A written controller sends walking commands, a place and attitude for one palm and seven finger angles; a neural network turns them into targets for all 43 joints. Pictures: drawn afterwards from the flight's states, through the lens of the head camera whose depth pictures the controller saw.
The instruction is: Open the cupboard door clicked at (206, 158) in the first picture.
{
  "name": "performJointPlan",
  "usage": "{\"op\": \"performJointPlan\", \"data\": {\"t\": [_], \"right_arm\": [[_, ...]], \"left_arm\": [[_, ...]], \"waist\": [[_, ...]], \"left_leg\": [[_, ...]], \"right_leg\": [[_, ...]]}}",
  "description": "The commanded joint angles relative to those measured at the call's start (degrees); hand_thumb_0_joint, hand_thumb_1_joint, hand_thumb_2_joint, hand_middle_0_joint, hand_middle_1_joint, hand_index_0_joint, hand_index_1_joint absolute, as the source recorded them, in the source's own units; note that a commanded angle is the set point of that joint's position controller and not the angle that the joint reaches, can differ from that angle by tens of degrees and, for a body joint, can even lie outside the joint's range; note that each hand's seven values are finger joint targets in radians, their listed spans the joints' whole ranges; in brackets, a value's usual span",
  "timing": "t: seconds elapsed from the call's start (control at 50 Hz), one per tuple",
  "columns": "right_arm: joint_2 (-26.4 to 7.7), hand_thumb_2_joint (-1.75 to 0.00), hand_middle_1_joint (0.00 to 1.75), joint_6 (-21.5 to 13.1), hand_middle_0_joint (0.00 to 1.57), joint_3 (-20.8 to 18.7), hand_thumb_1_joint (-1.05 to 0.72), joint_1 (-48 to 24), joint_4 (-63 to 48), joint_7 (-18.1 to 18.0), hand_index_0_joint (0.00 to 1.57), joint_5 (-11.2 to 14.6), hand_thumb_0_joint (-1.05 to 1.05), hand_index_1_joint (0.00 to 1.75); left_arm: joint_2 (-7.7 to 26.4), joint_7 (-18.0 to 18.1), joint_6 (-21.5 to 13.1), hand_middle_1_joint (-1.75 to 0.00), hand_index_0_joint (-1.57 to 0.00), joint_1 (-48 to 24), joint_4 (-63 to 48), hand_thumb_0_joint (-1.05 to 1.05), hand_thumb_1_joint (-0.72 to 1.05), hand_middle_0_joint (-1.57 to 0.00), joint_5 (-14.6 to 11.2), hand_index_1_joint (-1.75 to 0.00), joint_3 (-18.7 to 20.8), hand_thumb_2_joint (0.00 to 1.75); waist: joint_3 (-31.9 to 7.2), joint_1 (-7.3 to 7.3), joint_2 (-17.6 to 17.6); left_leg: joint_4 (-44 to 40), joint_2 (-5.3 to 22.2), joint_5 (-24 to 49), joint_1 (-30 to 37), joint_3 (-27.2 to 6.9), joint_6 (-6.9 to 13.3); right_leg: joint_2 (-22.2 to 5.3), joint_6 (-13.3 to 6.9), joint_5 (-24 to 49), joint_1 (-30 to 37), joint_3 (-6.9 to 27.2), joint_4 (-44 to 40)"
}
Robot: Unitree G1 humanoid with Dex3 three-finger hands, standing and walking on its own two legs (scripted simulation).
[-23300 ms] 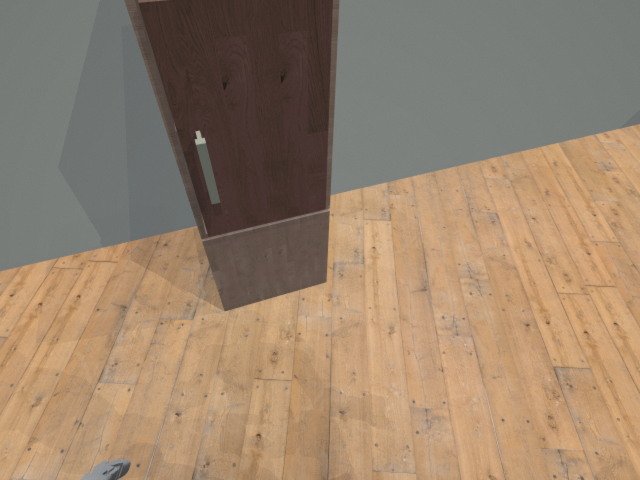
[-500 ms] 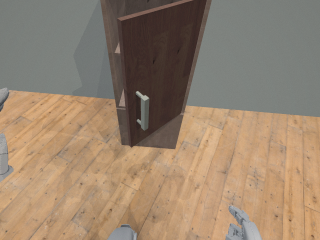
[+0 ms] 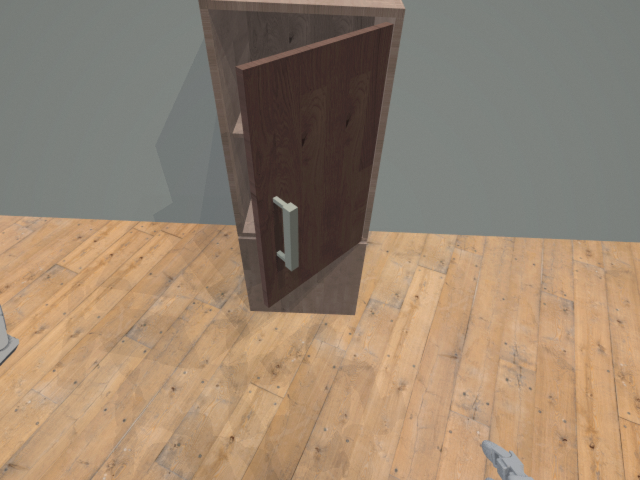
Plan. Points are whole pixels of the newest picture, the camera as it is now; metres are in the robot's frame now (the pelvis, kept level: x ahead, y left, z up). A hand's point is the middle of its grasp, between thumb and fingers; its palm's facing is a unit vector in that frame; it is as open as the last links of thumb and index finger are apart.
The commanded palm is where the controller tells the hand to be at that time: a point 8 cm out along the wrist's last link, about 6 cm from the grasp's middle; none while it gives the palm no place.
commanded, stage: stop stepping back and stand still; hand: left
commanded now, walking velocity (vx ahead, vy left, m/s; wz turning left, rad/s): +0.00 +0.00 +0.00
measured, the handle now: (285, 234) +0.61 +0.11 -0.09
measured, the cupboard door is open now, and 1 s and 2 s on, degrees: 46 46 46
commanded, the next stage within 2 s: let the arm hang, fingers relaxed in 0.38 s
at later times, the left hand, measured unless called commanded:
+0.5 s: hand out of the picture +0.16 +0.30 +0.14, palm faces +0.47 -0.76 -0.44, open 7.4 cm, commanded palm none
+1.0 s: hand out of the picture -0.15 +0.21 -0.16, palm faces +0.08 -0.97 -0.23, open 7.2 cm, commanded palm none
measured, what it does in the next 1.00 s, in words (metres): shifts its weight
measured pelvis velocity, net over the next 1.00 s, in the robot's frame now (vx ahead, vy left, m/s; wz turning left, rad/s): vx -0.08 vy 0.01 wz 0.06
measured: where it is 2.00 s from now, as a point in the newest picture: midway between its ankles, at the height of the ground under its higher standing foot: outside the picture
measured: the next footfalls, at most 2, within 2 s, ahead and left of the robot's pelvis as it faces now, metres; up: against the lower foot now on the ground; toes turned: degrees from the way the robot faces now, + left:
none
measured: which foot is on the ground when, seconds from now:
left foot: down 0.00-1.00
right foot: down 0.00-1.00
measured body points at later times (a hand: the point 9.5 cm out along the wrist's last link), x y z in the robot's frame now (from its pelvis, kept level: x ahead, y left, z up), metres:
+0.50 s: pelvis -0.03 +0.01 +0.01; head -0.04 +0.02 +0.46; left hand +0.13 +0.34 +0.17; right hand +0.12 -0.23 -0.08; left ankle +0.01 +0.10 -0.73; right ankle -0.08 -0.09 -0.73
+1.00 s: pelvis -0.08 +0.01 +0.01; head -0.06 +0.02 +0.46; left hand -0.15 +0.26 -0.14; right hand -0.06 -0.23 -0.14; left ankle +0.01 +0.10 -0.73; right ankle -0.08 -0.09 -0.73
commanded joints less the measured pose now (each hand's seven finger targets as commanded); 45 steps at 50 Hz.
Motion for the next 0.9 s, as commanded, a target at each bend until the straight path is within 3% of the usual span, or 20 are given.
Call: {"op": "performJointPlan", "data": {"t": [0.0,0.06,0.12,0.16,0.18,0.22,0.24,0.28,0.32,0.38,0.44,0.46,0.48,0.54,0.6,0.66,0.7,0.76,0.84,0.88], "right_arm": [[-8.73,-0.90,0.30,-4.13,0.20,-3.17,-0.90,-5.61,-7.13,-1.30,0.20,0.79,0.00,0.30],[-7.41,-0.90,0.30,-4.78,0.20,-2.49,-0.90,-7.49,-7.79,-0.69,0.20,-0.62,0.00,0.30],[-6.98,-0.90,0.30,-5.64,0.20,-1.82,-0.90,-9.73,-9.19,-0.82,0.20,-0.49,0.00,0.30],[-6.35,-0.90,0.30,-5.27,0.20,-1.38,-0.90,-10.67,-10.55,-0.69,0.20,-0.55,0.00,0.30],[-6.25,-0.90,0.30,-4.88,0.20,-1.87,-0.90,-10.16,-10.87,-0.47,0.20,-0.60,0.00,0.30],[-5.06,-0.90,0.30,-3.34,0.20,-2.22,-0.90,-9.59,-10.51,-0.15,0.20,-0.45,0.00,0.30],[-5.00,-0.90,0.30,-2.61,0.20,-2.28,-0.90,-9.19,-9.65,-0.29,0.20,-0.32,0.00,0.30],[-4.96,-0.90,0.30,-2.08,0.20,-2.16,-0.90,-8.92,-9.00,-0.67,0.20,-0.28,0.00,0.30],[-5.94,-0.90,0.30,-2.19,0.20,-1.90,-0.90,-8.25,-8.15,-1.08,0.20,-0.07,0.00,0.30],[-7.65,-0.90,0.30,-3.20,0.20,-2.37,-0.90,-9.01,-7.91,-1.99,0.20,0.27,0.00,0.30],[-7.67,-0.90,0.30,-3.86,0.20,-1.92,-0.90,-8.93,-8.06,-2.16,0.20,0.12,0.00,0.30],[-16.77,-0.90,0.30,-5.25,0.20,-4.66,-0.90,-12.58,5.44,3.19,0.20,-0.30,0.00,0.30],[-13.61,-0.90,0.30,-1.92,0.20,-4.91,-0.90,-8.00,6.28,3.04,0.20,-0.49,0.00,0.30],[-13.36,-0.90,0.30,0.62,0.20,-3.53,-0.90,-7.61,5.71,2.80,0.20,-1.14,0.00,0.30],[-13.28,-0.90,0.30,2.21,0.20,-2.96,-0.90,-9.27,7.17,3.12,0.20,-1.42,0.00,0.30],[-12.32,-0.90,0.30,4.22,0.20,-2.12,-0.90,-8.95,10.21,3.25,0.20,-1.85,0.00,0.30],[-10.81,-0.90,0.30,5.12,0.20,-1.42,-0.90,-8.99,11.74,3.13,0.20,-1.98,0.00,0.30],[-8.97,-0.90,0.30,6.03,0.20,-0.95,-0.90,-7.68,14.62,2.68,0.20,-1.79,0.00,0.30],[-8.39,-0.90,0.30,6.93,0.20,-1.71,-0.90,-4.85,17.31,2.08,0.20,-1.75,0.00,0.30],[-9.19,-0.90,0.30,7.01,0.20,-2.37,-0.90,-3.13,18.20,1.88,0.20,-1.52,0.00,0.30]], "left_arm": [[4.36,0.51,0.04,-0.30,-0.20,-11.25,-1.64,0.00,0.90,-0.20,-0.44,-0.30,-1.26,0.90],[5.59,0.03,0.89,-0.30,-0.20,-12.97,-8.11,0.00,0.90,-0.20,0.73,-0.30,-1.94,0.90],[7.83,0.51,0.58,-0.30,-0.20,-9.72,-14.71,0.00,0.90,-0.20,0.93,-0.30,1.27,0.90],[9.88,0.88,0.26,-0.30,-0.20,-4.64,-17.67,0.00,0.90,-0.20,0.73,-0.30,4.67,0.90],[12.37,1.16,-0.09,-0.30,-0.20,-2.53,-19.31,0.00,0.90,-0.20,0.42,-0.30,7.68,0.90],[10.16,1.13,-0.09,-0.30,-0.20,0.72,-16.39,0.00,0.90,-0.20,-0.64,-0.30,7.14,0.90],[9.45,1.29,0.19,-0.30,-0.20,1.24,-13.90,0.00,0.90,-0.20,-0.87,-0.30,7.23,0.90],[6.99,1.48,0.68,-0.30,-0.20,0.92,-9.20,0.00,0.90,-0.20,-1.01,-0.30,5.67,0.90],[5.95,1.36,0.95,-0.30,-0.20,-2.24,-5.45,0.00,0.90,-0.20,-0.74,-0.30,3.65,0.90],[5.03,0.59,1.12,-0.30,-0.20,-7.77,-1.87,0.00,0.90,-0.20,-0.16,-0.30,0.03,0.90],[5.42,0.17,0.80,-0.30,-0.20,-11.58,-5.45,0.00,0.90,-0.20,0.55,-0.30,-1.99,0.90],[-5.24,-7.15,9.25,-0.30,-0.20,-10.74,37.29,0.00,0.90,-0.20,4.92,-0.30,-20.57,0.90],[-5.70,-8.23,13.07,-0.30,-0.20,-10.56,39.78,0.00,0.90,-0.20,5.06,-0.30,-20.08,0.90],[-4.72,-8.68,13.88,-0.30,-0.20,-13.05,45.04,0.00,0.90,-0.20,5.01,-0.30,-20.89,0.90],[-2.20,-8.90,13.61,-0.30,-0.20,-17.63,54.77,0.00,0.90,-0.20,5.05,-0.30,-22.04,0.90],[-2.80,-8.44,14.54,-0.30,-0.20,-21.49,63.95,0.00,0.90,-0.20,4.52,-0.30,-24.07,0.90],[-3.48,-8.14,15.18,-0.30,-0.20,-20.01,69.29,0.00,0.90,-0.20,4.34,-0.30,-24.82,0.90],[-5.06,-8.11,15.55,-0.30,-0.20,-16.30,77.03,0.00,0.90,-0.20,4.00,-0.30,-25.42,0.90],[-6.33,-8.25,15.55,-0.30,-0.20,-13.15,83.31,0.00,0.90,-0.20,4.06,-0.30,-25.24,0.90],[-5.83,-8.28,15.27,-0.30,-0.20,-12.76,85.24,0.00,0.90,-0.20,4.20,-0.30,-25.10,0.90]], "waist": [[-3.84,-1.26,4.34],[-1.79,-0.98,6.09],[-1.02,-0.22,6.58],[-2.16,0.03,8.23],[-3.19,0.12,4.65],[-1.13,-0.67,-2.14],[0.15,-0.83,-2.05],[0.26,-1.49,0.02],[0.90,-1.70,1.41],[1.83,-0.96,3.32],[-1.04,-0.37,5.03],[3.48,-0.80,5.62],[-1.36,0.06,1.25],[-4.12,0.69,-1.22],[-3.93,0.32,-10.29],[0.05,-0.85,-3.53],[2.08,-0.21,5.70],[4.00,0.39,12.78],[4.19,0.55,13.25],[4.90,0.39,6.46]], "left_leg": [[-7.40,11.15,33.74,19.67,-10.63,6.61],[-13.95,13.63,26.24,12.31,-17.26,7.09],[-17.25,10.80,1.94,2.53,-13.46,5.59],[-15.82,6.71,-5.52,-1.62,-8.76,2.83],[-11.68,4.17,-6.51,-1.45,-7.00,1.33],[0.56,0.55,-3.50,0.75,-4.35,-0.99],[4.87,0.40,-3.51,0.82,-3.89,-1.45],[3.77,1.16,-2.51,1.51,-4.22,-1.35],[-5.37,2.44,5.59,6.09,-4.51,-0.57],[-9.22,5.67,18.34,11.24,-7.74,1.14],[-14.32,8.02,16.08,9.43,-11.42,2.33],[-6.72,7.91,26.12,0.78,-13.96,3.83],[-6.59,7.46,32.61,5.43,-10.73,3.36],[-7.50,8.43,20.08,2.06,-14.03,5.22],[-7.15,5.77,10.55,2.19,-12.96,3.82],[-9.42,4.24,4.55,4.64,-12.60,2.58],[-13.26,4.52,0.14,2.64,-14.07,2.75],[-17.31,4.32,-10.02,0.30,-15.17,2.44],[-19.14,4.32,-17.38,0.00,-15.60,2.35],[-18.54,4.41,-16.48,0.92,-15.57,2.51]], "right_leg": [[-3.28,6.98,14.77,-13.15,1.67,8.40],[-2.42,4.42,-2.10,-11.25,1.71,7.30],[-2.96,3.71,1.50,-3.18,1.21,0.41],[-4.06,2.69,7.04,0.87,1.77,-5.15],[-5.98,1.61,6.07,0.26,5.31,-8.63],[-14.04,-3.04,1.69,-8.05,16.52,-15.92],[-15.97,-4.35,3.65,-10.67,17.63,-16.61],[-14.48,-3.72,12.23,-10.46,14.46,-13.73],[-9.23,-0.08,17.33,-9.73,8.15,-9.67],[-3.60,3.60,19.60,-11.04,3.92,-7.65],[-2.43,4.30,14.01,-6.15,1.71,-4.83],[-5.66,2.29,19.20,-10.39,0.41,4.19],[-6.19,1.93,15.68,-8.56,3.03,1.97],[-5.42,0.86,10.05,-6.08,2.96,2.59],[-7.87,-0.46,10.48,-5.41,6.56,-2.35],[-8.31,-1.17,4.59,-10.06,7.44,-4.64],[-6.99,-0.31,3.07,-8.20,6.48,-4.49],[-6.31,-0.35,1.87,-6.52,5.39,-5.05],[-6.06,-0.85,-0.32,-6.09,4.35,-6.59],[-6.08,-1.09,-1.42,-6.89,4.62,-8.09]]}}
